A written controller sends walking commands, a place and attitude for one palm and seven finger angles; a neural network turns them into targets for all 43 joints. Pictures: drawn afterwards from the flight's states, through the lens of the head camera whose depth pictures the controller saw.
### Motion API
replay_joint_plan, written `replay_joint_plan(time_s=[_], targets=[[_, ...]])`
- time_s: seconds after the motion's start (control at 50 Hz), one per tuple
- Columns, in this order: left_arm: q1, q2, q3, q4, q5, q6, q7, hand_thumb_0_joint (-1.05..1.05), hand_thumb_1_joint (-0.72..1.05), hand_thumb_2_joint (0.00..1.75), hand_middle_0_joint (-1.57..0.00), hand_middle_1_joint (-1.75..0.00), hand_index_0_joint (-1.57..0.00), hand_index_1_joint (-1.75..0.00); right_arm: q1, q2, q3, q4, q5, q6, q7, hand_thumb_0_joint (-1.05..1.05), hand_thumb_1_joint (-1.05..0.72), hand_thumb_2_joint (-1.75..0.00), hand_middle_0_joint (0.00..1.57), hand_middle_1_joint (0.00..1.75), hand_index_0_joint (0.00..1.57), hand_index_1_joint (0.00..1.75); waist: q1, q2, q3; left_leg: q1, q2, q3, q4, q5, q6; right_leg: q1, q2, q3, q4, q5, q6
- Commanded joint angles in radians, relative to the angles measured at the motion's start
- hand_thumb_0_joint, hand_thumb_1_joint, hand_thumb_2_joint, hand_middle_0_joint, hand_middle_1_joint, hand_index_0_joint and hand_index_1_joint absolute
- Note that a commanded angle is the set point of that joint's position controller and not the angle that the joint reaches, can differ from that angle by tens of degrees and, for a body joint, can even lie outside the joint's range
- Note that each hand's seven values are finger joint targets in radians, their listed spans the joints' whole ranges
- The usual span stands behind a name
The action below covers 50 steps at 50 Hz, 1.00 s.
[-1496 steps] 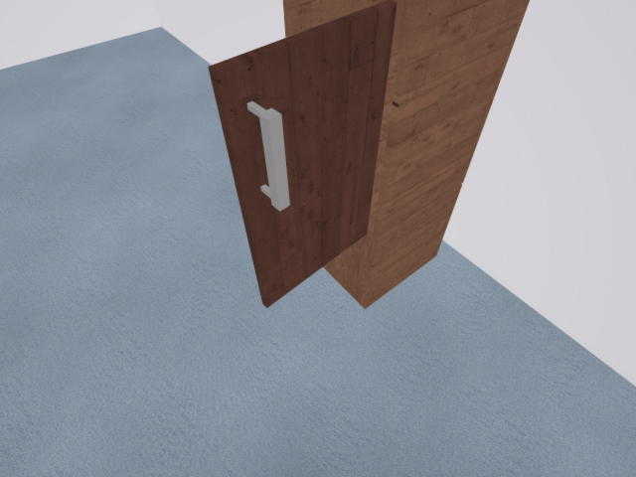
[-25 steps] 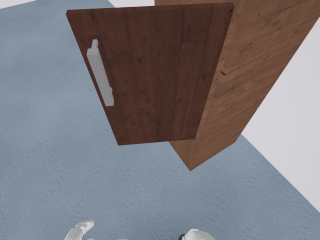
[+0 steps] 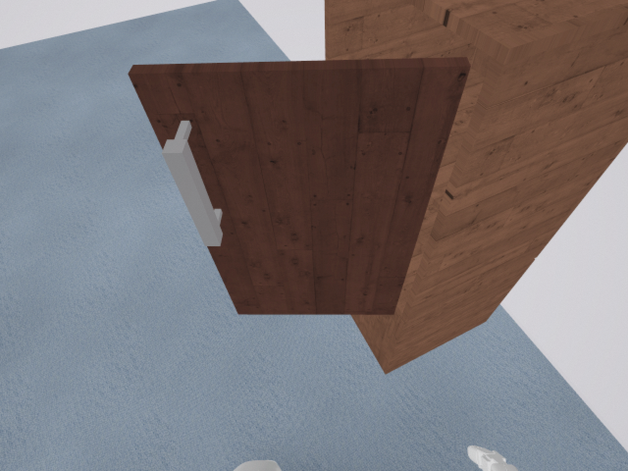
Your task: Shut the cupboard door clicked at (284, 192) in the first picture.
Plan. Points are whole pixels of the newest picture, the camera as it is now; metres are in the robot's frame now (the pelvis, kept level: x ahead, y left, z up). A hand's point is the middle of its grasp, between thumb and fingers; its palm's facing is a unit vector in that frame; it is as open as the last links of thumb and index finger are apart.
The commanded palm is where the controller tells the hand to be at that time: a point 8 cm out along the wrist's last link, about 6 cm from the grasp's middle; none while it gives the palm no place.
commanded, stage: come to a stop and stand still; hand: left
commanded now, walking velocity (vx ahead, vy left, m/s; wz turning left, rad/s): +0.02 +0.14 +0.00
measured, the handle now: (200, 188) +0.42 +0.20 +0.11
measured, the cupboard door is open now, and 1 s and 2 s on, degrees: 63 63 63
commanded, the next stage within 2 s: look again from close up in 0.94 s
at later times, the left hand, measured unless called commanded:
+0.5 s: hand out of the picture +0.02 +0.26 -0.17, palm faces +0.00 -0.97 -0.25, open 7.4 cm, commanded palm none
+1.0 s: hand out of the picture -0.03 +0.30 -0.16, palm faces -0.06 -0.96 -0.27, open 7.4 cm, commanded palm none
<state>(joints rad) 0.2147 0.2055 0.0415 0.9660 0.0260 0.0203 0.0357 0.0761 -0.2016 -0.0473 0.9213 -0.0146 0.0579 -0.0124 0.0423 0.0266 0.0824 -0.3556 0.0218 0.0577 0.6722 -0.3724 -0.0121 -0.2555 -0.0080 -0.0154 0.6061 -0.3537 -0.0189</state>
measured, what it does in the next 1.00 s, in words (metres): steps to the left: left foot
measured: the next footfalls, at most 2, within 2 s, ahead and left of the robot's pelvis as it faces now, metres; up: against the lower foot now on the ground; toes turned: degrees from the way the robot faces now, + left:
left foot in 0.34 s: +0.00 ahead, +0.17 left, +0.00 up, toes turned -1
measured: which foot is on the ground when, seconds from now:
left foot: up 0.00-0.32, down 0.34-1.00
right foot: down 0.00-1.00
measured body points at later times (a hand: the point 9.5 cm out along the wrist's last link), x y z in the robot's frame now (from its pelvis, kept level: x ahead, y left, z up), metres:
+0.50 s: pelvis -0.03 +0.06 +0.00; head -0.02 +0.07 +0.45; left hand +0.02 +0.31 -0.15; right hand +0.05 -0.19 -0.14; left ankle -0.04 +0.16 -0.73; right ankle -0.03 -0.10 -0.73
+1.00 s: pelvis -0.06 +0.09 +0.01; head -0.06 +0.10 +0.46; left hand -0.02 +0.35 -0.14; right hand -0.04 -0.17 -0.14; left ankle -0.04 +0.17 -0.73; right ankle -0.03 -0.10 -0.73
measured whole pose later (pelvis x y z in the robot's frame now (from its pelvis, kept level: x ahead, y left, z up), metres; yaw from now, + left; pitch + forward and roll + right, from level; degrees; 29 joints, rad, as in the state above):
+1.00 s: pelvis -0.06 +0.09 +0.01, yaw -3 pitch -2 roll +0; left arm 0.28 0.25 -0.01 1.01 0.02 0.01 0.03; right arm 0.24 -0.23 -0.03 1.03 -0.02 0.01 0.01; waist 0.00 -0.02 0.05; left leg -0.22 -0.06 0.07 0.51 -0.26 0.07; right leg -0.25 -0.10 0.08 0.49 -0.21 0.05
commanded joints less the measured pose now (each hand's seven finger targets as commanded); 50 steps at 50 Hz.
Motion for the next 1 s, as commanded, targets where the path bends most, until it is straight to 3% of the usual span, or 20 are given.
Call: replay_joint_plan(time_s=[0.0, 0.06, 0.12, 0.2, 0.24, 0.26, 0.28, 0.3, 0.32, 0.34, 0.36, 0.38, 0.4, 0.42, 0.46, 0.5, 0.64, 0.68, 0.78, 0.98], targets=[[0.062, 0.172, 0.031, -0.029, 0.007, -0.024, 0.01, 0.0, 0.9, 0.9, -0.2, -0.3, -0.2, -0.3, 0.018, -0.089, -0.029, -0.052, 0.002, 0.01, -0.007, 0.0, -0.9, -0.9, 0.2, 0.3, 0.2, 0.3, -0.026, -0.202, -0.089, -0.128, -0.032, -0.113, 0.404, -0.2, -0.019, 0.117, -0.338, 0.317, -0.201, 0.979, -0.207], [0.091, 0.167, 0.028, -0.021, 0.0, -0.032, 0.014, 0.0, 0.9, 0.9, -0.2, -0.3, -0.2, -0.3, 0.032, -0.097, -0.022, -0.029, 0.007, -0.001, 0.002, 0.0, -0.9, -0.9, 0.2, 0.3, 0.2, 0.3, -0.012, -0.198, -0.149, -0.171, -0.025, -0.096, 0.388, -0.12, -0.039, 0.273, -0.289, 0.21, -0.168, 1.033, -0.16], [0.139, 0.175, 0.027, -0.005, 0.001, -0.033, 0.016, 0.0, 0.9, 0.9, -0.2, -0.3, -0.2, -0.3, 0.013, -0.095, -0.011, -0.027, 0.008, -0.004, 0.006, 0.0, -0.9, -0.9, 0.2, 0.3, 0.2, 0.3, 0.013, -0.19, -0.17, -0.147, -0.024, -0.084, 0.281, -0.104, -0.05, 0.316, -0.291, 0.221, -0.181, 0.972, -0.162], [0.129, 0.19, 0.029, 0.008, 0.006, -0.031, 0.013, 0.0, 0.9, 0.9, -0.2, -0.3, -0.2, -0.3, 0.036, -0.083, -0.001, -0.011, 0.015, -0.013, 0.007, 0.0, -0.9, -0.9, 0.2, 0.3, 0.2, 0.3, 0.012, -0.21, -0.156, -0.056, -0.022, -0.048, 0.09, -0.094, -0.045, 0.273, -0.278, 0.206, -0.197, 0.87, -0.166], [0.101, 0.188, 0.026, 0.016, 0.004, -0.029, 0.01, 0.0, 0.9, 0.9, -0.2, -0.3, -0.2, -0.3, 0.085, -0.079, 0.002, 0.011, 0.017, -0.021, 0.003, 0.0, -0.9, -0.9, 0.2, 0.3, 0.2, 0.3, -0.012, -0.213, -0.152, 0.04, -0.027, -0.029, -0.069, -0.024, -0.039, 0.217, -0.256, 0.192, -0.186, 0.795, -0.146], [0.078, 0.281, -0.002, -0.046, 0.01, -0.053, 0.018, 0.0, 0.9, 0.9, -0.2, -0.3, -0.2, -0.3, 0.095, -0.159, -0.012, -0.067, -0.004, -0.045, 0.006, 0.0, -0.9, -0.9, 0.2, 0.3, 0.2, 0.3, -0.078, -0.043, -0.115, 0.116, -0.048, -0.099, -0.184, 0.043, 0.015, 0.204, -0.227, 0.259, -0.067, 0.795, -0.102], [0.04, 0.226, 0.015, -0.079, -0.008, -0.039, 0.019, 0.0, 0.9, 0.9, -0.2, -0.3, -0.2, -0.3, 0.15, -0.122, -0.027, -0.057, -0.006, -0.066, 0.006, 0.0, -0.9, -0.9, 0.2, 0.3, 0.2, 0.3, -0.081, -0.003, -0.224, 0.174, -0.018, -0.068, -0.22, 0.16, 0.017, 0.107, -0.189, 0.167, -0.012, 0.452, -0.05], [0.049, 0.175, 0.0, -0.097, -0.018, -0.037, 0.015, 0.0, 0.9, 0.9, -0.2, -0.3, -0.2, -0.3, 0.137, -0.134, -0.023, -0.077, -0.012, -0.071, 0.003, 0.0, -0.9, -0.9, 0.2, 0.3, 0.2, 0.3, -0.056, 0.055, -0.264, 0.218, 0.03, -0.121, -0.178, 0.286, 0.041, 0.064, -0.113, 0.112, -0.016, 0.274, -0.017], [0.072, 0.148, 0.001, -0.101, -0.017, -0.036, 0.014, 0.0, 0.9, 0.9, -0.2, -0.3, -0.2, -0.3, 0.115, -0.137, -0.023, -0.096, -0.012, -0.066, 0.001, 0.0, -0.9, -0.9, 0.2, 0.3, 0.2, 0.3, -0.039, -0.005, -0.218, 0.157, 0.06, -0.12, -0.144, 0.252, 0.047, 0.022, -0.093, 0.096, -0.069, 0.15, -0.007], [0.074, 0.145, 0.005, -0.108, -0.009, -0.039, 0.017, 0.0, 0.9, 0.9, -0.2, -0.3, -0.2, -0.3, 0.114, -0.139, -0.018, -0.118, -0.015, -0.059, 0.002, 0.0, -0.9, -0.9, 0.2, 0.3, 0.2, 0.3, -0.035, -0.175, -0.13, 0.071, 0.04, -0.093, -0.097, 0.175, 0.037, -0.01, -0.112, 0.146, -0.138, 0.125, -0.016], [0.078, 0.175, 0.001, -0.105, -0.007, -0.045, 0.017, 0.0, 0.9, 0.9, -0.2, -0.3, -0.2, -0.3, 0.112, -0.135, -0.015, -0.119, -0.014, -0.059, 0.005, 0.0, -0.9, -0.9, 0.2, 0.3, 0.2, 0.3, -0.034, -0.274, -0.091, 0.038, -0.009, -0.071, -0.052, 0.136, 0.03, -0.011, -0.152, 0.219, -0.166, 0.234, -0.036], [0.046, 0.202, 0.008, -0.105, -0.001, -0.04, 0.017, 0.0, 0.9, 0.9, -0.2, -0.3, -0.2, -0.3, 0.12, -0.12, -0.021, -0.113, -0.006, -0.059, 0.005, 0.0, -0.9, -0.9, 0.2, 0.3, 0.2, 0.3, -0.062, -0.186, -0.074, 0.064, -0.014, -0.066, -0.068, 0.13, 0.027, -0.047, -0.182, 0.208, -0.153, 0.244, -0.04], [0.027, 0.207, 0.009, -0.113, -0.002, -0.034, 0.016, 0.0, 0.9, 0.9, -0.2, -0.3, -0.2, -0.3, 0.129, -0.119, -0.019, -0.104, -0.003, -0.065, 0.005, 0.0, -0.9, -0.9, 0.2, 0.3, 0.2, 0.3, -0.068, -0.068, -0.071, 0.099, -0.001, -0.081, -0.107, 0.183, 0.032, -0.078, -0.147, 0.172, -0.114, 0.224, -0.028], [0.021, 0.198, 0.006, -0.121, -0.003, -0.031, 0.014, 0.0, 0.9, 0.9, -0.2, -0.3, -0.2, -0.3, 0.126, -0.129, -0.02, -0.098, -0.004, -0.074, 0.004, 0.0, -0.9, -0.9, 0.2, 0.3, 0.2, 0.3, -0.059, 0.024, -0.064, 0.09, 0.029, -0.118, -0.146, 0.264, 0.045, -0.071, -0.095, 0.116, -0.065, 0.218, -0.008], [0.061, 0.157, -0.006, -0.12, -0.001, -0.022, 0.015, 0.0, 0.9, 0.9, -0.2, -0.3, -0.2, -0.3, 0.129, -0.16, -0.019, -0.094, -0.005, -0.084, 0.001, 0.0, -0.9, -0.9, 0.2, 0.3, 0.2, 0.3, -0.03, 0.1, -0.095, 0.08, 0.101, -0.178, -0.201, 0.428, 0.082, -0.007, -0.038, 0.025, -0.024, 0.155, 0.015], [0.059, 0.153, -0.009, -0.112, -0.006, -0.016, 0.013, 0.0, 0.9, 0.9, -0.2, -0.3, -0.2, -0.3, 0.115, -0.177, -0.022, -0.097, -0.004, -0.084, -0.004, 0.0, -0.9, -0.9, 0.2, 0.3, 0.2, 0.3, -0.029, 0.103, -0.078, 0.066, 0.11, -0.199, -0.24, 0.375, 0.087, -0.01, -0.024, 0.005, -0.022, 0.096, 0.024], [0.039, 0.149, -0.013, -0.105, -0.001, -0.009, 0.002, 0.0, 0.9, 0.9, -0.2, -0.3, -0.2, -0.3, 0.118, -0.18, -0.023, -0.075, -0.006, -0.079, -0.002, 0.0, -0.9, -0.9, 0.2, 0.3, 0.2, 0.3, -0.033, 0.08, -0.027, 0.024, 0.116, -0.225, -0.359, 0.087, 0.076, -0.013, -0.036, 0.007, -0.048, 0.091, 0.025], [0.048, 0.143, -0.017, -0.098, -0.001, -0.01, 0.001, 0.0, 0.9, 0.9, -0.2, -0.3, -0.2, -0.3, 0.129, -0.17, -0.018, -0.062, -0.006, -0.078, 0.0, 0.0, -0.9, -0.9, 0.2, 0.3, 0.2, 0.3, -0.034, 0.04, -0.035, 0.026, 0.111, -0.217, -0.366, 0.053, 0.074, 0.002, -0.043, 0.014, -0.068, 0.099, 0.023], [0.051, 0.157, -0.016, -0.078, -0.002, -0.02, 0.001, 0.0, 0.9, 0.9, -0.2, -0.3, -0.2, -0.3, 0.135, -0.178, -0.02, -0.029, -0.003, -0.082, 0.003, 0.0, -0.9, -0.9, 0.2, 0.3, 0.2, 0.3, -0.038, 0.006, -0.046, 0.062, 0.096, -0.2, -0.365, 0.086, 0.064, 0.011, -0.065, 0.036, -0.103, 0.151, 0.021], [0.067, 0.187, -0.016, -0.007, -0.004, -0.033, 0.0, 0.0, 0.9, 0.9, -0.2, -0.3, -0.2, -0.3, 0.119, -0.202, -0.02, 0.043, 0.003, -0.082, 0.006, 0.0, -0.9, -0.9, 0.2, 0.3, 0.2, 0.3, -0.044, 0.004, -0.045, 0.098, 0.078, -0.168, -0.369, 0.032, 0.057, 0.013, -0.091, 0.075, -0.16, 0.164, 0.015]])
